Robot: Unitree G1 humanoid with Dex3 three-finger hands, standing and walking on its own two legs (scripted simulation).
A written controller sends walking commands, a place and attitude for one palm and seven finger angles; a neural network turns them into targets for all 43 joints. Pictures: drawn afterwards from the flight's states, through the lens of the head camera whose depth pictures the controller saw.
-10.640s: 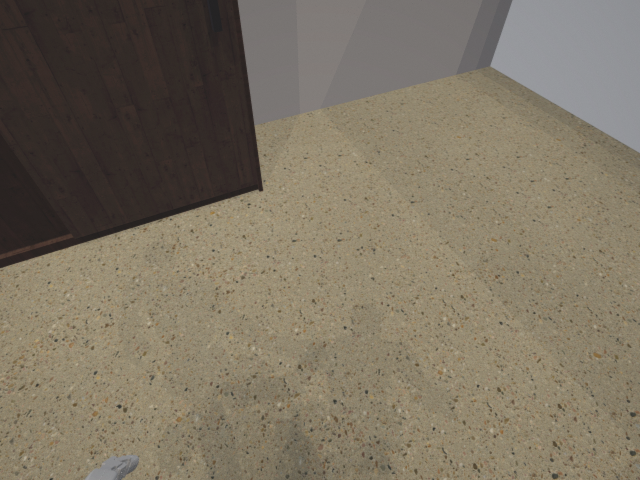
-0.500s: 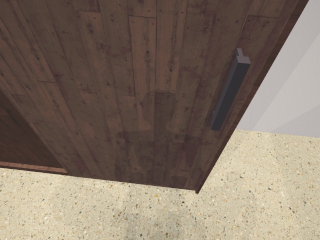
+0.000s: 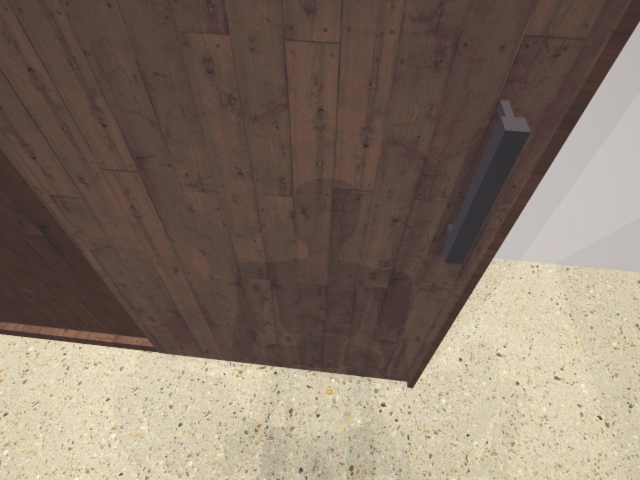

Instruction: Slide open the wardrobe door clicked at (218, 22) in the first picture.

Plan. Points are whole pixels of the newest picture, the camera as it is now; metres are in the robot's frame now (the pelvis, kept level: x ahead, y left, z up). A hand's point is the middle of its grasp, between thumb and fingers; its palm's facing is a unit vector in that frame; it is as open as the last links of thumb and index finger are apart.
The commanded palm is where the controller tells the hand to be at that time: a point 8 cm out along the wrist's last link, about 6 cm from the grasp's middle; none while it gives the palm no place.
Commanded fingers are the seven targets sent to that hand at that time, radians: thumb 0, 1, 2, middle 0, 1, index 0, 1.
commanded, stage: come to a stop and stand still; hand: right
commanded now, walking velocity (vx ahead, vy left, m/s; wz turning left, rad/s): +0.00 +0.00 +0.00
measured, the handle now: (475, 190) +0.47 -0.18 +0.11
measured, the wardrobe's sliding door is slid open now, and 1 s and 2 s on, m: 0.00 0.00 0.00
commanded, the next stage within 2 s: look again from close up in 0.36 s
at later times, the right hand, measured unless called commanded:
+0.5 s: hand out of the picture +0.01 -0.16 -0.17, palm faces +0.01 +0.98 -0.22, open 7.3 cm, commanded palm none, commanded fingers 0.00 -0.90 -0.90 0.20 0.30 0.20 0.30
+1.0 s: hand out of the picture +0.01 -0.16 -0.17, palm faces +0.02 +0.98 -0.22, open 7.3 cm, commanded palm none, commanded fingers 0.00 -0.90 -0.90 0.20 0.30 0.20 0.30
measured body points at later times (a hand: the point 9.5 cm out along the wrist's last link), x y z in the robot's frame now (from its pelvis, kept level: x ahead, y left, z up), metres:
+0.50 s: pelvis +0.00 +0.02 +0.00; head +0.02 +0.03 +0.45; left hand +0.04 +0.25 -0.16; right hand +0.01 -0.21 -0.15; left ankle -0.07 +0.13 -0.74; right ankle +0.01 -0.11 -0.74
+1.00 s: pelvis +0.00 +0.03 +0.00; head +0.02 +0.03 +0.45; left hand +0.04 +0.27 -0.15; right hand +0.01 -0.21 -0.15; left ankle -0.07 +0.13 -0.74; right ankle +0.01 -0.11 -0.74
